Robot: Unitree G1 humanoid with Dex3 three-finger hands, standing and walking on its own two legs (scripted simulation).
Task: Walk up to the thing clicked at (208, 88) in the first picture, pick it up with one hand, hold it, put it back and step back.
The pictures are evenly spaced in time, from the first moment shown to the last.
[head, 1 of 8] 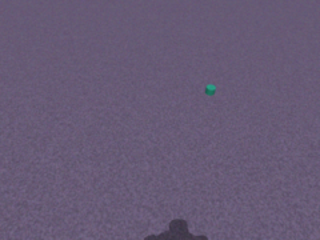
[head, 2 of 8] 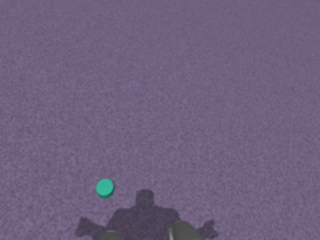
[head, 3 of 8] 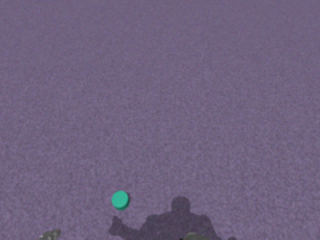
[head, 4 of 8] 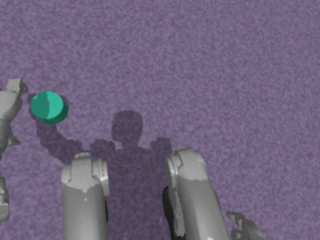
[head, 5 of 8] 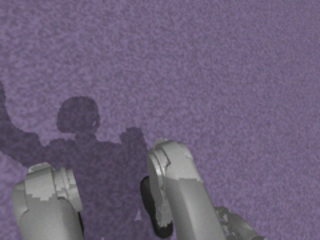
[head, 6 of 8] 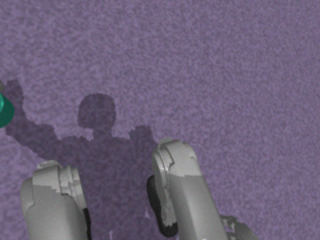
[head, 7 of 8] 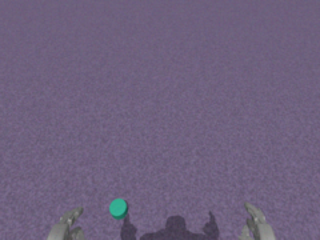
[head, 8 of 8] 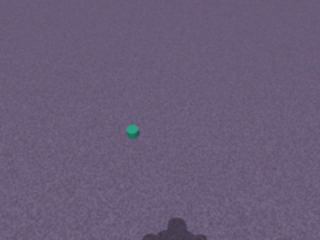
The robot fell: no
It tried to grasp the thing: yes
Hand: left
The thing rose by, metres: 0.66
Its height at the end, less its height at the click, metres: +0.00
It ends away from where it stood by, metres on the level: 0.01
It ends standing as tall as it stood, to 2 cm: yes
